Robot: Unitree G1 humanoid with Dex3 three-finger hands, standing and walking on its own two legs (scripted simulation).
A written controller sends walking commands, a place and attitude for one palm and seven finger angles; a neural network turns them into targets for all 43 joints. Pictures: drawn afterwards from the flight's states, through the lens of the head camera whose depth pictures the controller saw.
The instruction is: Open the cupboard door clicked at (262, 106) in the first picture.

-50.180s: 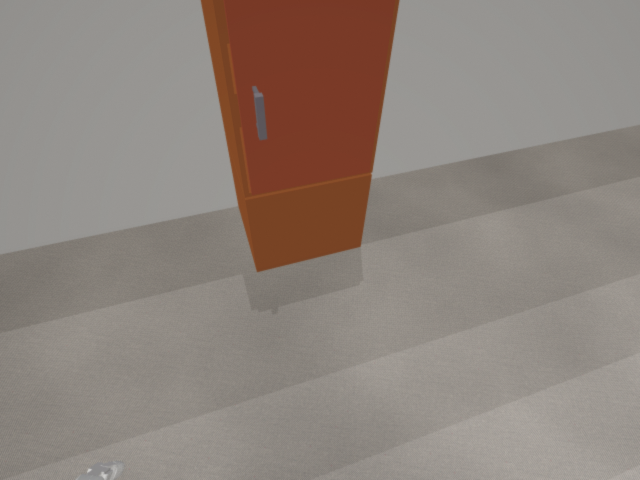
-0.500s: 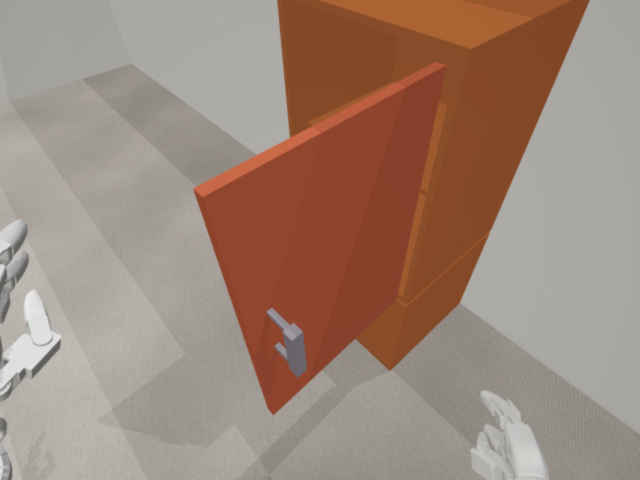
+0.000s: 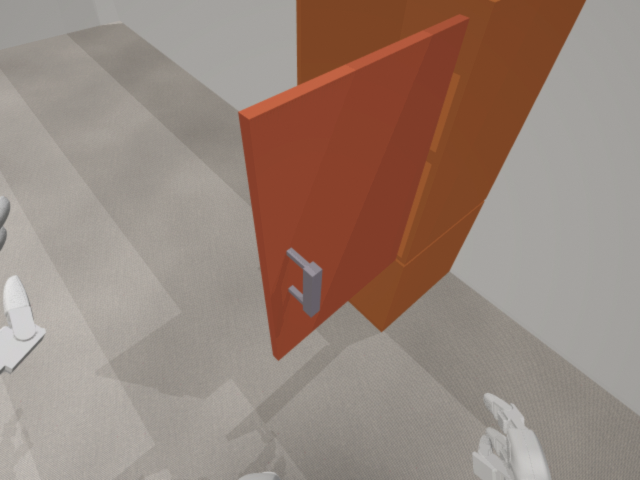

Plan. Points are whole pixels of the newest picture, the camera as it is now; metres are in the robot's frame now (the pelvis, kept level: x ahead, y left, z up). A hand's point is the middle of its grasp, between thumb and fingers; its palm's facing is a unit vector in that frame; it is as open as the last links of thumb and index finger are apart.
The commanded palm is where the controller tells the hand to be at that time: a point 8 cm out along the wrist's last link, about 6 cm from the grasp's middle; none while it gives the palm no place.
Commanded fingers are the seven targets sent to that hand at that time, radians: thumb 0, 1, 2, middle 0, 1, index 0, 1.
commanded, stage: step back with the hand held close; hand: left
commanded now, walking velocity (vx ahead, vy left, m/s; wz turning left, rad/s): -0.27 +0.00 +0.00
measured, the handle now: (302, 282) +0.41 +0.06 -0.04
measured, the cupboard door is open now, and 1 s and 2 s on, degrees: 92 92 92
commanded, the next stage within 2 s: stop stepping back and stand still in 0.52 s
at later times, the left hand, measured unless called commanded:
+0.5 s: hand out of the picture +0.09 +0.28 +0.19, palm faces +0.51 -0.72 -0.47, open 7.4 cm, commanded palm +0.03 +0.31 +0.19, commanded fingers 0.00 0.90 0.90 -0.20 -0.30 -0.20 -0.30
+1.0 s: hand out of the picture +0.02 +0.22 +0.18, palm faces +0.27 -0.77 -0.57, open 7.4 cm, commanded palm -0.04 +0.27 +0.19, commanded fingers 0.00 0.90 0.90 -0.20 -0.30 -0.20 -0.30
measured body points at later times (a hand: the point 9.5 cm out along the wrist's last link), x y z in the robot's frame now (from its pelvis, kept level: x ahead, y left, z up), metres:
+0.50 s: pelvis -0.09 +0.00 +0.00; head -0.07 +0.02 +0.44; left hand +0.06 +0.32 +0.21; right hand +0.11 -0.22 -0.07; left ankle +0.08 +0.09 -0.73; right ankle -0.17 -0.13 -0.68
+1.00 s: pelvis -0.20 -0.01 +0.01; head -0.19 -0.01 +0.46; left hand +0.00 +0.26 +0.21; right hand -0.09 -0.27 -0.08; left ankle -0.09 +0.09 -0.72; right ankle -0.23 -0.07 -0.73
